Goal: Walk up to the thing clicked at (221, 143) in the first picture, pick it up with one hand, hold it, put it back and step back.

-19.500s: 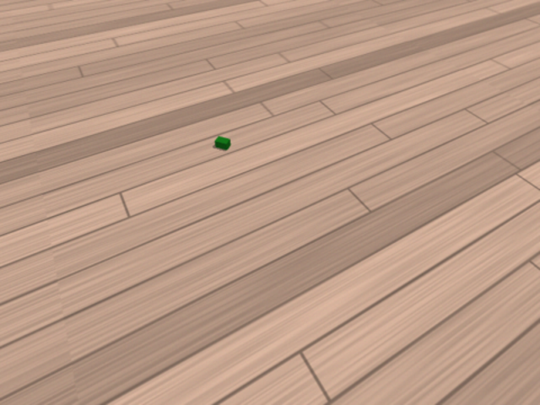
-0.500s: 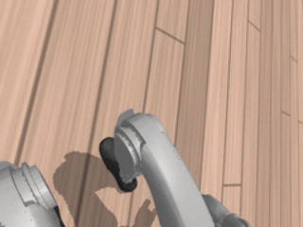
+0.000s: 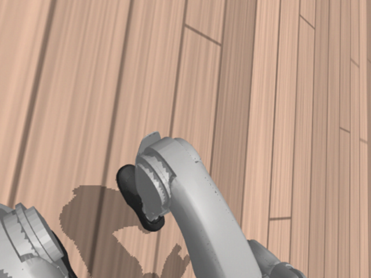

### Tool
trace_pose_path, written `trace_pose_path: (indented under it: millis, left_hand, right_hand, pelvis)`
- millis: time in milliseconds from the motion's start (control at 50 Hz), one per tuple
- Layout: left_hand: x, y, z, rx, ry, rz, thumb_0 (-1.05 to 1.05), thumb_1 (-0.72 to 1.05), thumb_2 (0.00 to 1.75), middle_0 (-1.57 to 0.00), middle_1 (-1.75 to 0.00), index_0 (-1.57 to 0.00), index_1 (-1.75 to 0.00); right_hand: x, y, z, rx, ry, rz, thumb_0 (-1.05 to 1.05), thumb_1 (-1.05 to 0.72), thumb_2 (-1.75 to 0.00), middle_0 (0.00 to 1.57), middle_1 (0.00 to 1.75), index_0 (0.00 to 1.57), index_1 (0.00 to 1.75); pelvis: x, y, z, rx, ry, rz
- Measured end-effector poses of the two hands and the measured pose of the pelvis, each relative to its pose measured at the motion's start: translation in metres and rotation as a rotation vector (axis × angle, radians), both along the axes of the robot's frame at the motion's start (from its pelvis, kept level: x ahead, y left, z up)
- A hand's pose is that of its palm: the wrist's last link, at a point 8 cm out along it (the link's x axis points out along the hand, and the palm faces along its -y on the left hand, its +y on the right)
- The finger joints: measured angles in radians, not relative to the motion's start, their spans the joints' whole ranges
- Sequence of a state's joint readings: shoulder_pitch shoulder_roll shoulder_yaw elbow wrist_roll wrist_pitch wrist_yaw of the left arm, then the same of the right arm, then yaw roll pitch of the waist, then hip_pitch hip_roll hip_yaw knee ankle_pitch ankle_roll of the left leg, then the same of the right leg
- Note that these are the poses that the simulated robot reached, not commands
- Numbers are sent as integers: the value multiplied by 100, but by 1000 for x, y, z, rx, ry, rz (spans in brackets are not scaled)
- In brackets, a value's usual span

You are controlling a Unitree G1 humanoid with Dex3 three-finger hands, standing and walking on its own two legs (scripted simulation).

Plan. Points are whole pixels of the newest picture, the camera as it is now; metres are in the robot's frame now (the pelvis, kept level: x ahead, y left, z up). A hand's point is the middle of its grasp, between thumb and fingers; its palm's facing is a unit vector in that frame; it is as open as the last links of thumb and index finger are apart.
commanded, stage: close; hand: left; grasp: from above
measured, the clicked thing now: out of the picture +0.50 +0.35 -0.30
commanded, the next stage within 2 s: settle in 1.70 s
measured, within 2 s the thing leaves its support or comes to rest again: neither
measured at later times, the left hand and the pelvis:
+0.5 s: hand out of the picture +0.48 +0.33 -0.27, palm faces -0.45 -0.16 -0.88, open 9.9 cm; pelvis +0.00 +0.00 +0.00, yaw +0 degrees
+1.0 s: hand out of the picture +0.49 +0.33 -0.27, palm faces -0.43 -0.15 -0.89, open 8.3 cm; pelvis +0.00 +0.00 +0.00, yaw -1 degrees
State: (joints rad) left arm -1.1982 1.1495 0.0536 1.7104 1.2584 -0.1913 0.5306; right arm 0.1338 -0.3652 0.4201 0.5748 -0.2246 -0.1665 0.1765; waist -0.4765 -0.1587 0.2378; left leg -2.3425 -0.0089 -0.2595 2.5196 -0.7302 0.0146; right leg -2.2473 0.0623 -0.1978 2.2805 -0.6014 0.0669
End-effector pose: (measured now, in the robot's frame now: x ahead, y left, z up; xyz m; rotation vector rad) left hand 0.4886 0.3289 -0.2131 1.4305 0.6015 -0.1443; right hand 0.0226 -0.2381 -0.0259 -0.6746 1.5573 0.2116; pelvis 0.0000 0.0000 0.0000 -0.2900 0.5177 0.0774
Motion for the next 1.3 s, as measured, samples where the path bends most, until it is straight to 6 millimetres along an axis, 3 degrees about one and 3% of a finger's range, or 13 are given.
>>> trace_pose_path:
  millis: [540,1300]
  left_hand:
    - [0,4,0,-4,4,0,0,15,44,-58,-57,-61,-54]
    - [6,5,3,3,-13,6,0,41,16,-80,-35,-84,-31]
  right_hand:
    - [3,-1,3,-13,9,16,-1,-90,-90,20,30,20,30]
    - [1,3,6,-26,8,12,-1,-89,-90,20,30,21,30]
  pelvis:
    - [-1,1,3,-7,0,-3]
    - [-1,3,5,-17,0,-6]
